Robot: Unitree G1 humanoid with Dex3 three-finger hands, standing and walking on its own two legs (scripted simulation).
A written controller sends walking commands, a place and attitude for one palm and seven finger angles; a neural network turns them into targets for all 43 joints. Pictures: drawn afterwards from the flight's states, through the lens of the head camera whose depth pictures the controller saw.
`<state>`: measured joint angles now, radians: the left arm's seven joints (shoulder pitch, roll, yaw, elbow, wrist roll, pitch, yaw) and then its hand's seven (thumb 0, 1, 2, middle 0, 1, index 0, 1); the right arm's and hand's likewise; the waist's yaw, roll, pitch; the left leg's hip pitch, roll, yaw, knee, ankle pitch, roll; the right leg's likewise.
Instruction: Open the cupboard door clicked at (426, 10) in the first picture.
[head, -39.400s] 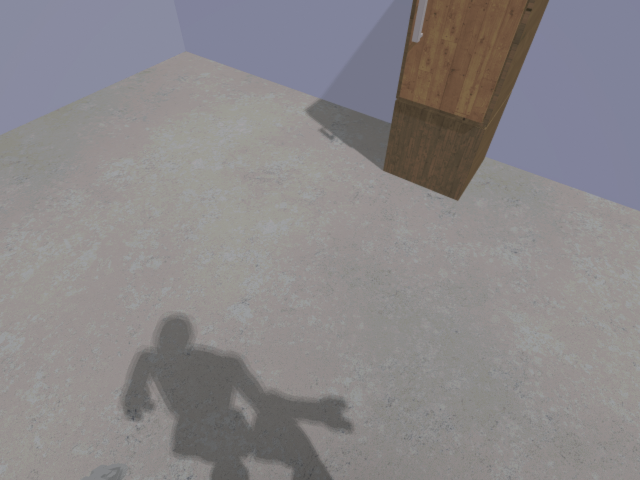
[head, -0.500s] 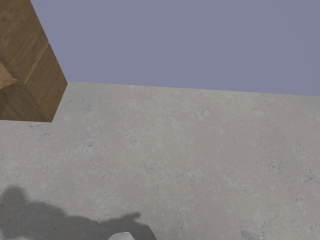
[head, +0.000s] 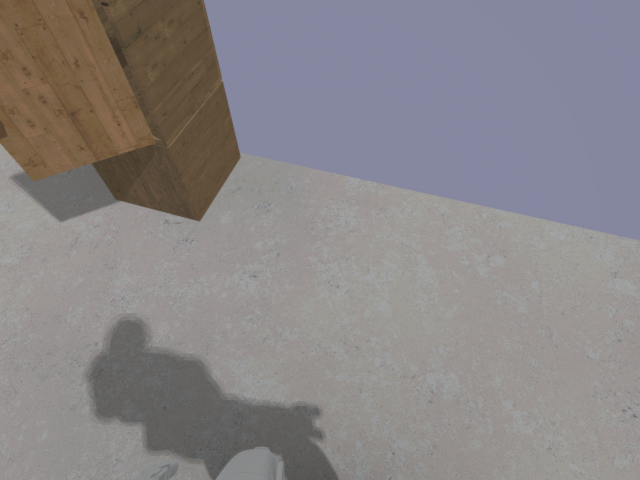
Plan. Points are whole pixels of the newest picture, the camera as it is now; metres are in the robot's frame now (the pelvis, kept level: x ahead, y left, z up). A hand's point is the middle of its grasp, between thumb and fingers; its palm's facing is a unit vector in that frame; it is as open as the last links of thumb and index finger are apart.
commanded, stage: turn to face it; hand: left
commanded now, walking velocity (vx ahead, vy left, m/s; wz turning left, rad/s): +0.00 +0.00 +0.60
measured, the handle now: out of the picture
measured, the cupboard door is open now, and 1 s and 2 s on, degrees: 45 45 45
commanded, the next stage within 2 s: take the last steps up to it in 0.64 s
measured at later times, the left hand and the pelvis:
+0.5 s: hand out of the picture +0.05 +0.21 -0.16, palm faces +0.28 -0.91 -0.30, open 7.4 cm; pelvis +0.02 -0.02 -0.01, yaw +16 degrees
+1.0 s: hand out of the picture +0.00 +0.20 -0.17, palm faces +0.46 -0.87 -0.20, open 7.4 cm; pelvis +0.04 +0.00 +0.00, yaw +25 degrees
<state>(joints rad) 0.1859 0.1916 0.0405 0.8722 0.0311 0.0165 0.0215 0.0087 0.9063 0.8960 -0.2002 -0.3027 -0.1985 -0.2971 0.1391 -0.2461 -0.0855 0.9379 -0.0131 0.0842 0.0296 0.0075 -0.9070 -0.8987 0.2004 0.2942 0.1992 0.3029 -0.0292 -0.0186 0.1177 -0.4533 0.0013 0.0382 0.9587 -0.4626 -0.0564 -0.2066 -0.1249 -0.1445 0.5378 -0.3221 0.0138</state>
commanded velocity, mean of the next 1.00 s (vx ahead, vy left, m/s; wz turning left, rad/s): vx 0.08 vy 0.04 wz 0.36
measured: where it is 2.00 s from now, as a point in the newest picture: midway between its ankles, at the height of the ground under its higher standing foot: (257, 441)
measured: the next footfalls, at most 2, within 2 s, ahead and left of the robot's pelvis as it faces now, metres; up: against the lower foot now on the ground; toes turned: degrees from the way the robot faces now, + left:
left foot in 0.12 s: +0.05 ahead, +0.13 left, +0.00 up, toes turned +8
right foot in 0.46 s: +0.08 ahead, -0.13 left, +0.00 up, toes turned +12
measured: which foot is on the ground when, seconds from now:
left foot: up 0.00-0.10, down 0.12-0.46, up 0.48-0.76, down 0.78-1.00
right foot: down 0.00-0.12, up 0.14-0.44, down 0.46-0.78, up 0.80-1.00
